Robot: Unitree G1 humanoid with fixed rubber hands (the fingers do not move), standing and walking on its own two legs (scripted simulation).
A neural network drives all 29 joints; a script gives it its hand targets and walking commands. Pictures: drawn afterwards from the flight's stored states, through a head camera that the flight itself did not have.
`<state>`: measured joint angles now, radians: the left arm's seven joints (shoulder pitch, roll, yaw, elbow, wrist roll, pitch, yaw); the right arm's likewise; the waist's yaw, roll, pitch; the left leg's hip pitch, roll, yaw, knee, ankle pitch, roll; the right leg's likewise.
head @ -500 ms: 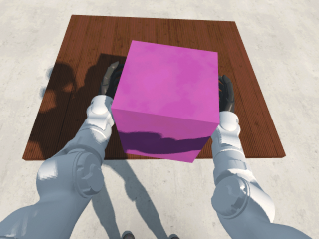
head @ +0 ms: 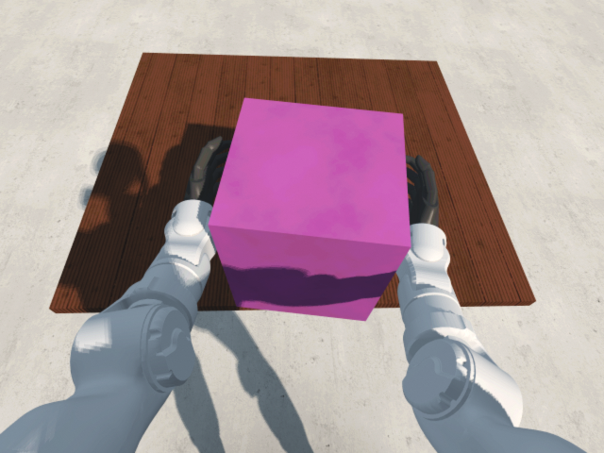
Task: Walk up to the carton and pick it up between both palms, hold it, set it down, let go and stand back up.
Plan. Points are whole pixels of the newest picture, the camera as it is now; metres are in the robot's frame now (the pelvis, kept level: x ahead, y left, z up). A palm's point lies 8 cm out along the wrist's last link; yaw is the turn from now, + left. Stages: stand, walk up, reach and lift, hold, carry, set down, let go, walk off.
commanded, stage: reach and lift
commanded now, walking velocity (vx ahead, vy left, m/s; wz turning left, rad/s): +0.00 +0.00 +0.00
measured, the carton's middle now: (310, 220) +0.44 +0.00 +0.02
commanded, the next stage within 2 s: none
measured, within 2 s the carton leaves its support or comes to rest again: neither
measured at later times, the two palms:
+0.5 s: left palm (195, 205) +0.42 +0.15 +0.08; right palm (427, 214) +0.41 -0.15 +0.08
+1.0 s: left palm (186, 189) +0.40 +0.15 +0.13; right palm (444, 203) +0.40 -0.15 +0.13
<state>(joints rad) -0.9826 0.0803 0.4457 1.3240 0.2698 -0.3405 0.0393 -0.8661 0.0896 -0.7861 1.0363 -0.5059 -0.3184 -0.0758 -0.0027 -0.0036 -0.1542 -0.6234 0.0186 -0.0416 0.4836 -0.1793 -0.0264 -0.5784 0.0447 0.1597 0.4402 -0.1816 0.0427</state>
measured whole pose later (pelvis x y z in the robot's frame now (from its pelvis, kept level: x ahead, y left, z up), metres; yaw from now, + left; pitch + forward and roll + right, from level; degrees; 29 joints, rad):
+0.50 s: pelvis -0.01 +0.00 +0.00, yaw +0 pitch +15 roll -1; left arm -0.90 0.08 0.31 1.31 0.12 -0.32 0.09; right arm -0.84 0.04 -0.64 1.10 -0.41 -0.28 -0.08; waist 0.00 0.01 -0.20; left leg -0.57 0.02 -0.04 0.48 -0.18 -0.03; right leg -0.53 0.04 0.16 0.44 -0.18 0.04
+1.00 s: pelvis -0.02 +0.00 +0.00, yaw +0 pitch +9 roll -1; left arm -0.89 0.07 0.27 1.17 0.09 -0.09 0.10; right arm -0.84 0.00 -0.47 1.05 -0.22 -0.08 -0.09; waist 0.00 0.01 -0.20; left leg -0.47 0.02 -0.04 0.48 -0.18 -0.03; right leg -0.42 0.04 0.16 0.44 -0.18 0.04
